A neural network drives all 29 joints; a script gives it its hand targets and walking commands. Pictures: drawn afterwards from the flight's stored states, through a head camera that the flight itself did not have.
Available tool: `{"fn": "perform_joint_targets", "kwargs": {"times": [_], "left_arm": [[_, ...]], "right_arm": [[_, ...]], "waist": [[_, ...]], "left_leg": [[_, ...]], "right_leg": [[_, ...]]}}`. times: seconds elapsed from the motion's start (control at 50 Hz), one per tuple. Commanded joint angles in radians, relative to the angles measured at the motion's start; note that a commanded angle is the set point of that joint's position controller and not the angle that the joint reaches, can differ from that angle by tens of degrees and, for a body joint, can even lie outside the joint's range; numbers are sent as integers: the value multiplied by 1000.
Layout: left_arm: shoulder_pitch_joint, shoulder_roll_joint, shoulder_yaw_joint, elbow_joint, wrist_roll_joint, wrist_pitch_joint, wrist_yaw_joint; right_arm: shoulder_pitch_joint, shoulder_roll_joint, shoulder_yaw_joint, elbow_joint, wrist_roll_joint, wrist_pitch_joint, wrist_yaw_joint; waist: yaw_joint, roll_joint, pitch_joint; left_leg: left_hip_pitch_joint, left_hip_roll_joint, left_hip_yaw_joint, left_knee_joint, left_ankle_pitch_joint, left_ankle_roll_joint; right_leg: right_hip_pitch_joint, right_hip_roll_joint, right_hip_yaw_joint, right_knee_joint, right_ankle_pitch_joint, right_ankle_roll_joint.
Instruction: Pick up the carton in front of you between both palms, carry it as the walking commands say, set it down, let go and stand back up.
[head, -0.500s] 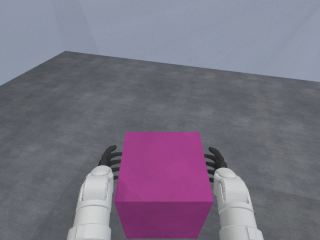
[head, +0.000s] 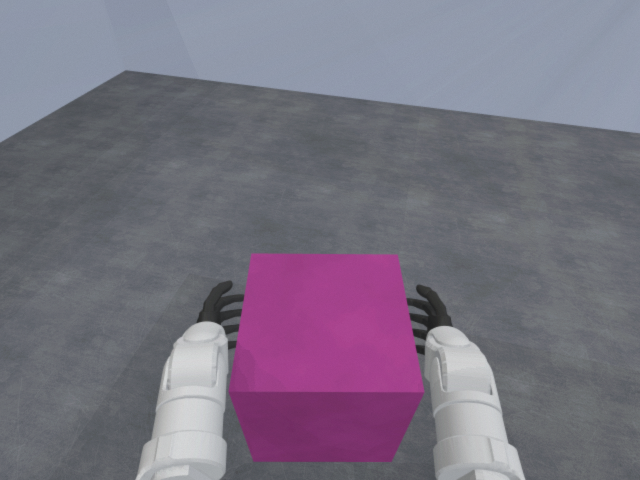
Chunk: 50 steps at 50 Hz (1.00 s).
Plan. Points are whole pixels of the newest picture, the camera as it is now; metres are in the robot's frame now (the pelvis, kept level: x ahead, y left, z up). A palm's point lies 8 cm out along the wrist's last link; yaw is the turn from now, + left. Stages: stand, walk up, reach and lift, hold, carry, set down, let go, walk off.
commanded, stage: set down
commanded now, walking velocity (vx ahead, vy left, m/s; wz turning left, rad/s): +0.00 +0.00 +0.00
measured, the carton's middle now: (323, 361) +0.31 +0.00 -0.05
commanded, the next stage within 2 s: none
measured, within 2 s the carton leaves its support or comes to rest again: rests again in 2.00 s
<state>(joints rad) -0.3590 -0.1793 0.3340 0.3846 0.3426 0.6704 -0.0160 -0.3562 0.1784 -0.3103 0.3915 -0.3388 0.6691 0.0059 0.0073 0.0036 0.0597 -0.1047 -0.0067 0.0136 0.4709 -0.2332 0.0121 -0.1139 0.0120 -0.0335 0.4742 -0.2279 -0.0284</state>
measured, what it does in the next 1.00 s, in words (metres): lowers itself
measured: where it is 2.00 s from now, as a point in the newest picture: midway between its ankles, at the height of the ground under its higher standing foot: outside the picture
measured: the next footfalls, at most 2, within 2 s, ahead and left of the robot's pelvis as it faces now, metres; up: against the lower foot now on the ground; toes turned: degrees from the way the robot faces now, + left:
none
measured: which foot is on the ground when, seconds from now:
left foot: down 0.00-1.00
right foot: down 0.00-1.00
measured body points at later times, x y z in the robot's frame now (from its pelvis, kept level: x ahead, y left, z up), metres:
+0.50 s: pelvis -0.04 +0.00 -0.09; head +0.18 +0.00 +0.31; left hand +0.36 +0.16 -0.17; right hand +0.37 -0.14 -0.17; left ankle +0.02 +0.12 -0.74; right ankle +0.03 -0.11 -0.74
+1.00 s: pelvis -0.06 +0.00 -0.22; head +0.21 +0.00 +0.13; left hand +0.41 +0.17 -0.31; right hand +0.43 -0.13 -0.32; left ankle +0.02 +0.12 -0.74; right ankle +0.03 -0.11 -0.74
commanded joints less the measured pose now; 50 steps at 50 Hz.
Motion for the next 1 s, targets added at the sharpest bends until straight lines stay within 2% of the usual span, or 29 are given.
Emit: {"fn": "perform_joint_targets", "kwargs": {"times": [0.0,0.08,0.14,0.18,0.26,0.34,0.38,0.4,0.42,0.46,0.48,0.54,0.6,0.74,0.98], "left_arm": [[-558,-881,-368,80,-173,-101,-224],[-559,-764,-225,159,-65,-206,-190],[-551,-697,-203,176,-37,-306,-170],[-565,-700,-233,175,-50,-378,-167],[-628,-750,-344,182,-105,-505,-164],[-702,-782,-474,129,-173,-571,-154],[-737,-778,-521,97,-205,-577,-144],[-745,-787,-522,90,-217,-576,-136],[-768,-770,-527,90,-208,-568,-131],[-769,-787,-514,95,-209,-541,-129],[-786,-797,-503,100,-211,-526,-131],[-842,-811,-454,152,-198,-475,-144],[-911,-823,-404,195,-184,-429,-163],[-1041,-822,-347,233,-177,-397,-174],[-1236,-766,-397,183,-259,-392,-151]], "right_arm": [[-568,898,380,76,178,-104,228],[-579,771,237,160,72,-214,194],[-571,694,198,186,38,-316,174],[-582,694,229,192,52,-387,170],[-640,743,355,204,111,-517,162],[-713,772,484,160,169,-582,142],[-756,765,531,126,197,-587,130],[-806,754,541,94,206,-585,126],[-797,768,543,107,206,-573,126],[-807,783,563,112,217,-547,133],[-822,786,558,122,215,-533,139],[-863,789,484,194,189,-484,157],[-917,795,412,260,165,-441,177],[-1045,795,347,318,162,-411,195],[-1247,748,425,268,248,-399,164]], "waist": [[5,-2,-184],[12,-7,-182],[14,-6,-245],[17,-2,-335],[20,-10,-598],[12,-13,-920],[10,-8,-1046],[23,-3,-1103],[13,-22,-1083],[28,-28,-1083],[31,-30,-1078],[24,-28,-992],[17,-18,-938],[25,-8,-1016],[52,-53,-1256]], "left_leg": [[-77,-57,-108,-30,29,18],[-192,-71,-103,58,92,19],[-277,-83,-91,125,160,9],[-323,-94,-86,177,213,2],[-422,-117,-87,305,314,-5],[-540,-130,-81,437,400,-22],[-593,-134,-73,492,405,-31],[-643,-136,-62,494,295,-31],[-644,-135,-69,517,302,-27],[-652,-140,-68,565,319,-30],[-689,-145,-64,583,279,-31],[-827,-151,-53,614,98,-29],[-926,-152,-41,654,1,-31],[-1065,-159,-24,787,19,-38],[-1228,-164,10,1009,66,-50]], "right_leg": [[-28,45,132,-34,41,-6],[-153,61,127,58,108,0],[-229,76,117,128,175,4],[-258,86,114,177,231,5],[-309,99,122,311,364,8],[-361,102,126,452,486,17],[-403,106,121,508,490,23],[-393,109,110,530,402,23],[-502,119,100,542,351,32],[-604,130,94,567,312,36],[-643,134,93,581,267,35],[-774,141,85,620,90,29],[-884,147,75,660,-12,21],[-1041,156,64,790,-3,21],[-1159,168,38,1004,43,42]]}}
